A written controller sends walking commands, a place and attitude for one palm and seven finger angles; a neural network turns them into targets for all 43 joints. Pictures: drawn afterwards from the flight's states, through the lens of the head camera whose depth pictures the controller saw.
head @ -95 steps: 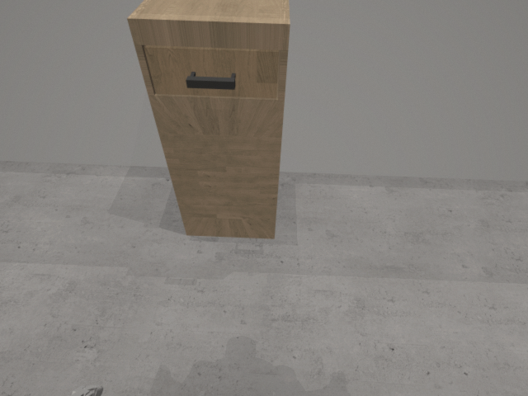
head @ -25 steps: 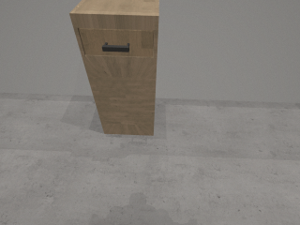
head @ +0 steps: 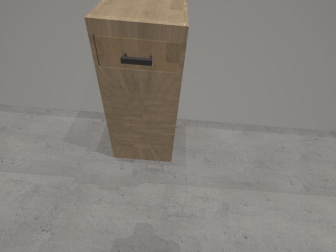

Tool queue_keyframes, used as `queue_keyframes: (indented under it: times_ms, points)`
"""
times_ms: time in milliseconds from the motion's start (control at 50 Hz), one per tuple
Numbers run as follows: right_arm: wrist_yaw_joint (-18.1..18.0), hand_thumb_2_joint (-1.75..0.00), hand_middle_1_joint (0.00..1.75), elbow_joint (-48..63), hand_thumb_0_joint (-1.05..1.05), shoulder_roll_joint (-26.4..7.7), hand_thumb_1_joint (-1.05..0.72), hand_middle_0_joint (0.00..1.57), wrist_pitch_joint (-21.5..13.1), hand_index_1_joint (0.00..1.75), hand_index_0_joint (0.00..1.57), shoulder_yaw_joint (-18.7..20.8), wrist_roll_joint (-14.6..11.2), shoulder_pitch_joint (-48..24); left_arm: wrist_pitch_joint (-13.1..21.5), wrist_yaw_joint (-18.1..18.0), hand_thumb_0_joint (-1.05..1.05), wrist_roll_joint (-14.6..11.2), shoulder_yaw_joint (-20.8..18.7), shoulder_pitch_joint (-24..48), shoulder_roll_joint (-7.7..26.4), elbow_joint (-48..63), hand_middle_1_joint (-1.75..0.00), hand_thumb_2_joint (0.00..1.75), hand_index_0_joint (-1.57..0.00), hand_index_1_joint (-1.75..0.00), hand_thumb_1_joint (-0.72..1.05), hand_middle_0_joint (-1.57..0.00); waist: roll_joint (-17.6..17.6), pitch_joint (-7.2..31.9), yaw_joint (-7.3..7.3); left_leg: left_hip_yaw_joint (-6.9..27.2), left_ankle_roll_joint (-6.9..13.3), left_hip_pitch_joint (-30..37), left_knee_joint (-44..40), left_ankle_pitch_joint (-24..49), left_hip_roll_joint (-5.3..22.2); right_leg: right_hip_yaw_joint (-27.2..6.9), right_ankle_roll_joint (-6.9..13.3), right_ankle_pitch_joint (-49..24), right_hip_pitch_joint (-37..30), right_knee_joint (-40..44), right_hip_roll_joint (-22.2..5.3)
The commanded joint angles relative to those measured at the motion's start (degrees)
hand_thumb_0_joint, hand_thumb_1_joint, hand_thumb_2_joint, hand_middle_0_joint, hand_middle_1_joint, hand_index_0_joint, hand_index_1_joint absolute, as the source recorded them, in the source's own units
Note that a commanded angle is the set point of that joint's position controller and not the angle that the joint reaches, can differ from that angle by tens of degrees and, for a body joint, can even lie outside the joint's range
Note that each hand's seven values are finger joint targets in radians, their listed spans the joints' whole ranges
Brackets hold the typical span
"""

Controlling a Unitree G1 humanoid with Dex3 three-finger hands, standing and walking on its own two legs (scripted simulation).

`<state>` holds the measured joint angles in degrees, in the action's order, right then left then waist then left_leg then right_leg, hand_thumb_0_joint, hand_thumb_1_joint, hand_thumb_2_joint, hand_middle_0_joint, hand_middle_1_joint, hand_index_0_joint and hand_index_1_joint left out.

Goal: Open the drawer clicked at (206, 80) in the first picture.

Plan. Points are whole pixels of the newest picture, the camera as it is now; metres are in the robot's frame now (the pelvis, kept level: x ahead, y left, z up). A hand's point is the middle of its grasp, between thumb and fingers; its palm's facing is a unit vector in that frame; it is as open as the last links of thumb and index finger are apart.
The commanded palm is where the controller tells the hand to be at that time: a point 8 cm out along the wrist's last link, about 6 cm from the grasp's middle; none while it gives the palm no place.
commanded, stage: take the last steps up to it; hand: left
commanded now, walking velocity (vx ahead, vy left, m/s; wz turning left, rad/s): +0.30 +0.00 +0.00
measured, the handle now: (137, 58) +0.85 +0.20 +0.04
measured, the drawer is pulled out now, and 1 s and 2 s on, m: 0.00 0.00 0.00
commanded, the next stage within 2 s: come to a stop and stand still in 0.72 s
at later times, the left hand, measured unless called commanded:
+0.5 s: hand (123, 216) +0.26 +0.15 -0.16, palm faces +0.04 -0.98 -0.20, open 7.4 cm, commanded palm none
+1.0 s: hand (111, 221) +0.25 +0.18 -0.17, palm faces +0.10 -0.99 -0.14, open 7.4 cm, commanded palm none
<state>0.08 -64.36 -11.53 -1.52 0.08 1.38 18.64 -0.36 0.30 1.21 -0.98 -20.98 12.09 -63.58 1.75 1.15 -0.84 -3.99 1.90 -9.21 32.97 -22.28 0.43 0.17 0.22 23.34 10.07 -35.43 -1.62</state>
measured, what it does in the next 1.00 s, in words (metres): walks ahead: right foot, then left foot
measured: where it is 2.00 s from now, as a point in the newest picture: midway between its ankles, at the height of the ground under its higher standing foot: outside the picture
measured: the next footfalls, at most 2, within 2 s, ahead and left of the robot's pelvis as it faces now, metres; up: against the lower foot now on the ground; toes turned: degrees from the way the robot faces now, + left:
right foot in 0.38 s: +0.27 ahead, -0.12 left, +0.00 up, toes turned -8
left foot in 0.80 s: +0.35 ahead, +0.11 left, +0.00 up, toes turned +10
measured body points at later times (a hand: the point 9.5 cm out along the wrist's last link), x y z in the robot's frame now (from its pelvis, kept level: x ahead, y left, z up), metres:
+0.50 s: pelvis +0.16 -0.03 -0.01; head +0.17 -0.04 +0.44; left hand +0.26 +0.20 -0.15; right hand +0.06 -0.24 -0.17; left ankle +0.06 +0.08 -0.64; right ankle +0.23 -0.12 -0.73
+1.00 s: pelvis +0.29 +0.02 +0.01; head +0.29 +0.04 +0.46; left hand +0.24 +0.23 -0.16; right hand +0.34 -0.21 -0.13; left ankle +0.31 +0.10 -0.73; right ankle +0.30 -0.12 -0.69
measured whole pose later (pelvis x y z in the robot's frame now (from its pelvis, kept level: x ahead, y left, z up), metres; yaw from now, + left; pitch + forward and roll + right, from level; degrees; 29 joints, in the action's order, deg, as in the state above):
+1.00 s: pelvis +0.29 +0.02 +0.01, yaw +1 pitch -2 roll -1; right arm -2.8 -61.2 -8.2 -1.9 1.1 0.8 13.0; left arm -0.8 -1.1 1.1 -2.1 -19.5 9.0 -63.9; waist 2.8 -2.6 -1.7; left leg -9.4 3.3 -11.3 24.9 -11.6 1.4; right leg 3.3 -1.4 21.1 21.2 -48.4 -3.8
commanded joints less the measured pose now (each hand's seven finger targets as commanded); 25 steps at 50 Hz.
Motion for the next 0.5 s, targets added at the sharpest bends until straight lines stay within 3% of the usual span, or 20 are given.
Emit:
queue_keyframes:
  times_ms: [0, 20, 40, 80, 160, 240, 280, 300, 320, 340, 360, 380, 420, 440, 480]
  points:
    - [-2.2, -0.90, 0.30, -2.3, 0.00, -8.5, -0.90, 0.20, -2.0, 0.30, 0.20, 2.0, -0.1, 17.1, 2.8, -0.7, 0.00, 0.0, -1.6, 11.3, 4.3, 8.1, -0.30, 0.90, -0.20, -0.30, 0.90, -0.20, -9.0, -11.5, 6.57, 26.9, 12.3, 15.1, -17.9, 30.3, 22.6, 0.5, 1.4, 7.0, 33.3, -28.1, -1.9]
    - [-2.3, -0.90, 0.30, -1.5, 0.00, -7.4, -0.90, 0.20, -2.4, 0.30, 0.20, 1.8, -0.1, 15.4, 2.9, -0.3, 0.00, 0.0, -1.6, 11.1, 3.2, 7.5, -0.30, 0.90, -0.20, -0.30, 0.90, -0.20, -6.2, -10.9, 5.51, 23.1, 12.1, 13.9, -17.7, 33.8, 21.4, 0.2, 1.1, 5.0, 32.4, -29.2, -3.4]
    - [-2.5, -0.90, 0.30, -1.1, 0.00, -6.6, -0.90, 0.20, -2.8, 0.30, 0.20, 1.7, -0.1, 13.7, 2.6, 0.0, 0.00, -0.1, -1.6, 10.1, 2.1, 7.1, -0.30, 0.90, -0.20, -0.30, 0.90, -0.20, -6.0, -10.8, 4.12, 18.9, 11.0, 11.8, -18.7, 32.5, 19.4, 0.8, 0.6, 2.5, 30.4, -29.0, -4.1]
    - [-2.7, -0.90, 0.30, -1.5, 0.00, -4.7, -0.90, 0.20, -3.4, 0.30, 0.20, 1.5, -0.5, 13.2, 2.1, 0.6, 0.00, 0.0, -1.7, 9.1, 0.7, 6.6, -0.30, 0.90, -0.20, -0.30, 0.90, -0.20, -8.0, -9.9, 2.83, 14.2, 9.3, 10.4, -20.1, 32.2, 16.0, 2.4, 0.0, -2.5, 28.8, -27.2, -4.1]
    - [-3.0, -0.90, 0.30, -2.8, 0.00, -2.7, -0.90, 0.20, -3.8, 0.30, 0.20, 1.6, -0.4, 14.9, 1.6, 0.9, 0.00, -0.1, -1.6, 12.5, -1.2, 7.8, -0.30, 0.90, -0.20, -0.30, 0.90, -0.20, -8.6, -11.0, 2.67, 7.8, 7.8, 9.3, -21.7, 32.4, 13.2, 5.4, -0.3, -8.8, 27.5, -17.1, -4.0]
    - [-3.0, -0.90, 0.30, -4.4, 0.00, -2.4, -0.90, 0.20, -3.3, 0.30, 0.20, 1.9, -0.1, 16.3, 1.9, 0.9, 0.00, -0.3, -1.8, 16.4, -1.8, 8.8, -0.30, 0.90, -0.20, -0.30, 0.90, -0.20, -9.0, -11.4, 3.42, 5.8, 7.2, 7.0, -20.8, 36.2, 13.4, 7.4, 1.3, -11.2, 19.3, -6.3, -1.8]
    - [-2.9, -0.90, 0.30, -4.8, 0.00, -3.1, -0.90, 0.20, -3.1, 0.30, 0.20, 2.2, -0.1, 15.6, 2.2, 0.6, 0.00, -0.2, -2.1, 13.1, -0.7, 8.2, -0.30, 0.90, -0.20, -0.30, 0.90, -0.20, -8.6, -8.9, 1.35, 4.9, 6.7, 7.5, -15.3, 46.9, 14.0, 8.3, 2.8, -9.4, 12.5, -3.2, 0.2]
    - [-2.9, -0.90, 0.30, -4.8, 0.00, -3.6, -0.90, 0.20, -3.0, 0.30, 0.20, 2.3, -0.3, 15.2, 2.5, 0.4, 0.00, 0.0, -2.4, 9.1, -0.1, 7.0, -0.30, 0.90, -0.20, -0.30, 0.90, -0.20, -7.9, -7.0, -0.47, 3.7, 5.9, 7.4, -10.3, 51.4, 13.3, 9.0, 3.3, -10.7, 7.2, -1.1, 1.5]
    - [-2.9, -0.90, 0.30, -4.4, 0.00, -3.9, -0.90, 0.20, -2.9, 0.30, 0.20, 2.5, -0.6, 14.0, 3.0, 0.2, 0.00, 0.2, -3.1, 2.1, 1.4, 4.9, -0.30, 0.90, -0.20, -0.30, 0.90, -0.20, -6.4, -3.7, -3.76, 2.6, 4.3, 4.7, -1.9, 50.1, 11.9, 8.9, 3.7, -14.1, -2.4, 2.7, 1.9]
    - [-2.3, -0.90, 0.30, -3.5, 0.00, -3.1, -0.90, 0.20, -2.9, 0.30, 0.20, 2.4, -1.0, 13.7, 3.9, -0.2, 0.00, 0.6, -4.1, -6.0, 5.1, 2.8, -0.30, 0.90, -0.20, -0.30, 0.90, -0.20, -2.2, 1.2, -6.98, 1.2, 2.2, -4.7, 11.9, 39.2, 9.4, 2.3, 6.3, -14.9, -15.9, 5.0, -3.9]
    - [-1.8, -0.90, 0.30, -1.6, 0.00, 0.7, -0.90, 0.20, -3.3, 0.30, 0.20, 2.1, -1.7, 16.5, 4.4, -1.1, 0.00, 0.6, -5.7, -12.4, 11.1, 1.4, -0.30, 0.90, -0.20, -0.30, 0.90, -0.20, 10.3, 9.0, -7.38, -1.8, -0.3, -19.3, 33.2, 2.9, 0.6, -23.0, 13.5, -17.7, -27.3, 11.3, -21.9]
    - [-1.9, -0.90, 0.30, -0.1, 0.00, 0.0, -0.90, 0.20, -2.8, 0.30, 0.20, 2.4, -1.6, 13.3, 4.0, -1.4, 0.00, -0.8, -5.7, -12.0, 12.1, 1.4, -0.30, 0.90, -0.20, -0.30, 0.90, -0.20, 5.4, 8.0, -6.32, 3.1, 0.7, -22.0, 44.4, -9.5, 0.6, -30.1, 16.6, -18.4, -22.4, 17.9, -27.2]
    - [-1.2, -0.90, 0.30, 1.5, 0.00, 1.5, -0.90, 0.20, -1.7, 0.30, 0.20, 3.1, -0.7, 7.1, 3.8, -1.6, 0.00, -0.5, -4.3, -1.0, 7.3, 3.8, -0.30, 0.90, -0.20, -0.30, 0.90, -0.20, 3.1, -4.2, -3.09, 5.2, 0.6, -24.3, 46.5, -2.1, 6.3, -21.9, 13.8, -2.3, -2.3, 22.4, -23.5]
    - [-0.8, -0.90, 0.30, 1.5, 0.00, 2.2, -0.90, 0.20, -0.9, 0.30, 0.20, 2.9, -0.1, 6.5, 3.9, -1.8, 0.00, -0.2, -3.3, 2.6, 3.9, 4.4, -0.30, 0.90, -0.20, -0.30, 0.90, -0.20, 1.8, -7.2, -0.81, 5.4, 0.1, -22.6, 43.9, 0.5, 7.8, -16.6, 12.0, 0.1, 5.3, 24.0, -21.1]
    - [-0.5, -0.90, 0.30, 0.6, 0.00, 3.7, -0.90, 0.20, 0.5, 0.30, 0.20, 2.9, 0.3, 9.9, 4.3, -2.1, 0.00, 0.3, -2.5, 5.4, 1.6, 5.0, -0.30, 0.90, -0.20, -0.30, 0.90, -0.20, 2.3, -6.3, 2.95, 4.0, -1.1, -17.6, 37.1, 2.6, 8.3, -8.0, 9.6, -2.0, 11.9, 25.6, -17.2]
